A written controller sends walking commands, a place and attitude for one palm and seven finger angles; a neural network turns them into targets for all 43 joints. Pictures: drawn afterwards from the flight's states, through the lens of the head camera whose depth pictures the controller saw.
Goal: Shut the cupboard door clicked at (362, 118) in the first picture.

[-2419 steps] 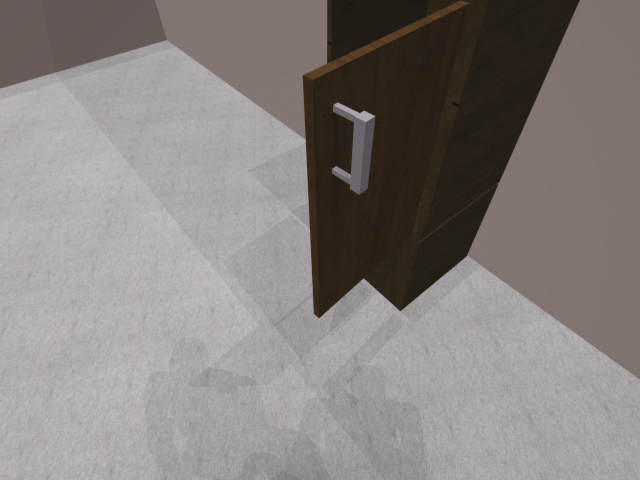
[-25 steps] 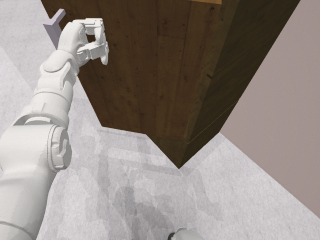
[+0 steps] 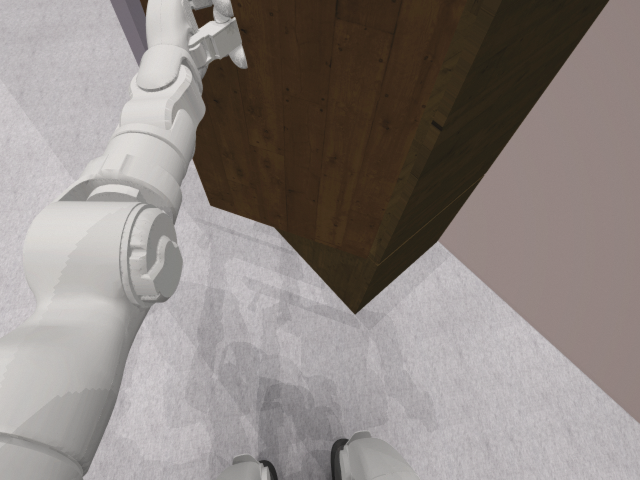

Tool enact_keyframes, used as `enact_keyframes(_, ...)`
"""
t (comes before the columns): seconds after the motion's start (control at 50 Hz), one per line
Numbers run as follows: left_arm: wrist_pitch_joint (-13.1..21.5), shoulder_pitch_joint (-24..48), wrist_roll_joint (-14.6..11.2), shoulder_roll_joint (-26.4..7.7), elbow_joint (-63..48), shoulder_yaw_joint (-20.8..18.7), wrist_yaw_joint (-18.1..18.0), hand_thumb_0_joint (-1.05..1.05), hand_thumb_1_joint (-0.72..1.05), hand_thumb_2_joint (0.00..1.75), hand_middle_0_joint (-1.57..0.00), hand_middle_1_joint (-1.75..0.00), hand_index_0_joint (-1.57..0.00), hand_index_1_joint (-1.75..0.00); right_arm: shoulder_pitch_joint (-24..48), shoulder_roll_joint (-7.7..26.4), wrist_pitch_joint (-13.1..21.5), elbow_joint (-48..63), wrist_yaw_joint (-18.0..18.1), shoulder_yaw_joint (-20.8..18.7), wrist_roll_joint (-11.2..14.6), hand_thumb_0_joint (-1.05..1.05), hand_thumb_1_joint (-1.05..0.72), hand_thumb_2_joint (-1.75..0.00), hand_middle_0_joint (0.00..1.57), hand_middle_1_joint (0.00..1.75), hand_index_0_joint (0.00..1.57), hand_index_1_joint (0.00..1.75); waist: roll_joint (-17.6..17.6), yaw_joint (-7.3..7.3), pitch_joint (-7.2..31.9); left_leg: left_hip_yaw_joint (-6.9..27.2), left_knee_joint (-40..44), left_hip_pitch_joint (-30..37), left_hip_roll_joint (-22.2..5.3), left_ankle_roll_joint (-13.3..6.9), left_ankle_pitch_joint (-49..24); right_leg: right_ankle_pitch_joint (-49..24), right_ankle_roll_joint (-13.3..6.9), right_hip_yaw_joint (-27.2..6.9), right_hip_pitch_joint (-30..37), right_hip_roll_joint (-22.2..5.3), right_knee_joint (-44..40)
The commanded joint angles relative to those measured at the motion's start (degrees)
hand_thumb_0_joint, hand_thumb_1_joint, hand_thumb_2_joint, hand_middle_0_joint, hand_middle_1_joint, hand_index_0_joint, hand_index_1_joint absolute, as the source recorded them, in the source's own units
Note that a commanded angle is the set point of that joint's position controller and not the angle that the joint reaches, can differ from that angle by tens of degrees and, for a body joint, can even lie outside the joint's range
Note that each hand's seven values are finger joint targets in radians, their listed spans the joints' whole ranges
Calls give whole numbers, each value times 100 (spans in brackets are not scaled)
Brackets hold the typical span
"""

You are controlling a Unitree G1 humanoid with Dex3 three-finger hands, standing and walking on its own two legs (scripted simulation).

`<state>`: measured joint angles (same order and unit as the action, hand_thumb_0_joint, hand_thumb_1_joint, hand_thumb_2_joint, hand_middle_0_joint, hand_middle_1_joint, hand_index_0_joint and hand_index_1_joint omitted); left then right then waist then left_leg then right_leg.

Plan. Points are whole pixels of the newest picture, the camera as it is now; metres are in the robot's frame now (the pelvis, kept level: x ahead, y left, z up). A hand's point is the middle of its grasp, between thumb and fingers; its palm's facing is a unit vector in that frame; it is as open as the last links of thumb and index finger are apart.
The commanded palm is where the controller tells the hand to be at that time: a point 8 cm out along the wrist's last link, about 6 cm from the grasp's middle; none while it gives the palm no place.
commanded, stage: pull the fist back off the door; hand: left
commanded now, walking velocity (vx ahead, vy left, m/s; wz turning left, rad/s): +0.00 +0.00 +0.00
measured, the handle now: (144, 10) +0.63 +0.11 +0.17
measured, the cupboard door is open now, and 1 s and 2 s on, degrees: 29 25 25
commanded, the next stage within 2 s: draw the hand back to the body in 0.74 s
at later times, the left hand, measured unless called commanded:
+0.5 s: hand (231, 60) +0.53 +0.02 +0.17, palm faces +0.02 -1.00 -0.03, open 3.1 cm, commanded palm +0.49 +0.06 +0.17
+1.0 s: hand (226, 87) +0.49 +0.03 +0.18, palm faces +0.06 -1.00 +0.07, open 3.1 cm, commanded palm +0.43 +0.08 +0.18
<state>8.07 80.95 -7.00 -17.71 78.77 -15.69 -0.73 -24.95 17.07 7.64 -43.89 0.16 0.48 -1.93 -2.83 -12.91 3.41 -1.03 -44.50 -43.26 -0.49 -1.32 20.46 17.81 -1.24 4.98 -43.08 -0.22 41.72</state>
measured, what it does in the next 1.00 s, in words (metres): stands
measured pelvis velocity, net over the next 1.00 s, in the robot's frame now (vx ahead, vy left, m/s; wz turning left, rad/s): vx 0.01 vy -0.01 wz -0.04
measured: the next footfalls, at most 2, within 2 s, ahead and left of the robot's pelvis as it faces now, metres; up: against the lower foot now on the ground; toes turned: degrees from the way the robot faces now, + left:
none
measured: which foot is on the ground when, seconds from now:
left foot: down 0.00-1.00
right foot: down 0.00-1.00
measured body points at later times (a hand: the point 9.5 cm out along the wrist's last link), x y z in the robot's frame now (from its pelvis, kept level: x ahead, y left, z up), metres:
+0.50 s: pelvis +0.03 -0.01 +0.02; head +0.09 -0.03 +0.46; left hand +0.52 +0.07 +0.18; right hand +0.00 -0.27 -0.11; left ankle +0.00 +0.10 -0.71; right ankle +0.01 -0.11 -0.71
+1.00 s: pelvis +0.01 -0.01 +0.02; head +0.04 -0.03 +0.47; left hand +0.48 +0.08 +0.18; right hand +0.07 -0.26 -0.11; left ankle +0.00 +0.10 -0.71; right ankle +0.01 -0.11 -0.71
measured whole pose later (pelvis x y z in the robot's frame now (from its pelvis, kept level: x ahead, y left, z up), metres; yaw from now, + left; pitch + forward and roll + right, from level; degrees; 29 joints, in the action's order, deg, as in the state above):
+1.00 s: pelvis +0.01 -0.01 +0.02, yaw -2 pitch +8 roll +1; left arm 9.2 52.8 -5.2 -4.6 57.2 -13.0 -11.0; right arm -18.4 13.0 1.8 -38.9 -0.1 1.1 0.3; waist -2.2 -4.9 4.2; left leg -3.6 -33.5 -23.6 -0.7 -0.5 17.7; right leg 16.2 -2.2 2.2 -26.3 0.6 34.6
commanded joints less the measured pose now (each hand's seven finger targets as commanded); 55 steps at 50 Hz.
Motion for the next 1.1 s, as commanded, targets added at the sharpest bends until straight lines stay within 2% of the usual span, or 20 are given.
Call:
enact_keyframes(0.0, 737, 3439, 835, -480, -1455, -256, -1808, 0, 90, 90, -130, -150, -130, -150, -1437, 767, 58, 196, -357, -322, -338, 0, -90, -90, 20, 30, 20, 30, -258, -388, 3060, 551, 68, 2168, 18, 74, -2144, -1529, 137, -131, 346, 219, -257)
enact_keyframes(0.04, 884, 3243, 1373, -590, -1268, -77, -2022, 0, 90, 90, -130, -150, -130, -150, -1528, 794, -26, 177, -488, -374, -424, 0, -90, -90, 20, 30, 20, 30, -237, -401, 3111, 502, 80, 2108, 8, 94, -2158, -1515, 131, -160, 311, 198, -179)
enact_keyframes(0.08, 943, 3052, 1558, -710, -1307, 6, -1926, 0, 90, 90, -130, -150, -130, -150, -1588, 824, -110, 276, -526, -441, -419, 0, -90, -90, 20, 30, 20, 30, -175, -318, 3287, 410, 147, 2156, 42, 82, -2229, -1722, 93, -209, 652, 196, -208)
enact_keyframes(0.18, 642, 2461, 992, -956, -1333, -304, -1285, 0, 90, 90, -130, -150, -130, -150, -1454, 838, -367, 495, -379, -460, -204, 0, -90, -90, 20, 30, 20, 30, 315, -7, 3359, 132, 498, 1991, 112, 6, -2146, -2453, 72, -339, 1916, 229, -492)
enact_keyframes(0.22, 659, 2042, 726, -1052, -1639, -564, -1118, 0, 90, 90, -130, -150, -130, -150, -1398, 806, -422, 602, -318, -457, -136, 0, -90, -90, 20, 30, 20, 30, 398, 230, 3467, 76, 632, 2070, 109, 16, -2318, -2762, 48, -340, 2342, 252, -543)
enact_keyframes(0.28, 935, 1648, 517, -542, -2332, -327, -1041, 0, 90, 90, -130, -150, -130, -150, -1229, 698, -385, 727, -323, -469, -120, 0, -90, -90, 20, 30, 20, 30, 480, 319, 3206, -37, 690, 2174, 124, -17, -2455, -3101, 63, -348, 2549, 293, -649)
enact_keyframes(0.32, 1156, 1199, 579, -560, -2514, -340, -1087, 0, 90, 90, -130, -150, -130, -150, -1178, 651, -355, 710, -322, -465, -98, 0, -90, -90, 20, 30, 20, 30, 465, 415, 2896, -79, 716, 2184, 124, -36, -2487, -3157, 52, -355, 2582, 297, -665)
enact_keyframes(0.38, 1134, 439, 734, 47, -2676, 217, -1061, 0, 90, 90, -130, -150, -130, -150, -1008, 589, -363, 720, -380, -520, -53, 0, -90, -90, 20, 30, 20, 30, 471, 447, 2523, -132, 770, 2297, 108, -49, -2548, -3166, 57, -316, 2466, 279, -701)
enact_keyframes(0.42, 926, 164, 705, 349, -2859, 495, -993, 0, 90, 90, -130, -150, -130, -150, -848, 560, -385, 740, -362, -531, 38, 0, -90, -90, 20, 30, 20, 30, 195, 490, 2385, -147, 806, 2568, 90, -32, -2644, -3075, 45, -298, 2352, 258, -767)
enact_keyframes(0.46, 644, 110, 532, 742, -3137, 804, -918, 0, 90, 90, -130, -150, -130, -150, -672, 535, -413, 781, -343, -542, 102, 0, -90, -90, 20, 30, 20, 30, 266, 474, 2306, -139, 888, 2735, 87, -27, -2550, -2974, 52, -277, 2364, 255, -878)
enact_keyframes(0.5, 424, 35, 310, 730, -3479, 767, -885, 0, 90, 90, -130, -150, -130, -150, -485, 533, -434, 842, -247, -539, 182, 0, -90, -90, 20, 30, 20, 30, 404, 548, 2270, -160, 993, 2770, 103, -32, -2418, -2974, 47, -296, 2636, 241, -983)
enact_keyframes(0.54, 362, 426, 135, 820, -3877, 840, -911, 0, 90, 90, -130, -150, -130, -150, -217, 477, -398, 860, -170, -488, 232, 0, -90, -90, 20, 30, 20, 30, 515, 501, 2143, -162, 1062, 2770, 144, -57, -2112, -2876, 74, -352, 2694, 216, -1087)
enact_keyframes(0.64, 730, 623, 274, 1019, -4699, 1143, -1182, 0, 90, 90, -130, -150, -130, -150, 134, 337, -207, 852, -85, -418, 207, 0, -90, -90, 20, 30, 20, 30, 339, 573, 2341, -61, 1089, 3123, 157, -47, -2076, -2663, 54, -361, 2662, 175, -984)
enact_keyframes(0.72, 531, 226, 480, 766, -3708, 950, -1327, 0, 90, 90, -130, -150, -130, -150, 261, 364, -277, 749, -60, -350, 204, 0, -90, -90, 20, 30, 20, 30, 924, 557, 1984, -58, 1181, 2710, 185, -45, -1637, -2363, 107, -400, 2653, 98, -1033)
enact_keyframes(0.78, 124, 285, 519, 723, -2751, 856, -1339, 0, 90, 90, -130, -150, -130, -150, 339, 381, -423, 732, -27, -273, 232, 0, -90, -90, 20, 30, 20, 30, 922, 538, 1479, -67, 1279, 2366, 222, -23, -1124, -1819, 112, -447, 2453, 41, -1204)
enact_keyframes(0.84, 10, 524, 330, 560, -2394, 606, -1288, 0, 90, 90, -130, -150, -130, -150, 388, 414, -486, 800, 14, -224, 239, 0, -90, -90, 20, 30, 20, 30, 961, 548, 1431, -50, 1302, 2230, 234, -24, -942, -1588, 110, -506, 2465, 21, -1289)
enact_keyframes(0.92, 595, -585, 110, -79, -3315, -136, -1060, 0, 90, 90, -130, -150, -130, -150, 461, 379, -405, 1117, 34, -232, 203, 0, -90, -90, 20, 30, 20, 30, 901, 1091, 2520, -123, 1310, 2368, 239, -27, -1691, -2606, 40, -524, 3515, 26, -1005)
enact_keyframes(1.0, 1017, -1730, 443, 173, -4591, 439, -763, 0, 90, 90, -130, -150, -130, -150, 477, 350, -298, 1298, -46, -318, 238, 0, -90, -90, 20, 30, 20, 30, 699, 1190, 2620, -196, 1306, 2677, 156, -60, -2237, -3071, 11, -447, 3596, 63, -904)
enact_keyframes(1.02, 956, -1978, 460, 406, -4922, 709, -666, 0, 90, 90, -130, -150, -130, -150, 576, 335, -286, 1346, -67, -322, 287, 0, -90, -90, 20, 30, 20, 30, 511, 1184, 2440, -223, 1347, 2817, 122, -62, -2282, -3049, 6, -419, 3465, 86, -958)
enact_keyframes(1.08, 461, -2355, 105, 450, -5793, 805, -383, 0, 90, 90, -130, -150, -130, -150, 820, 389, -291, 1427, 15, -378, 431, 0, -90, -90, 20, 30, 20, 30, 830, 1175, 2142, -256, 1544, 3042, 82, -90, -1975, -2672, 60, -417, 3560, 110, -1297)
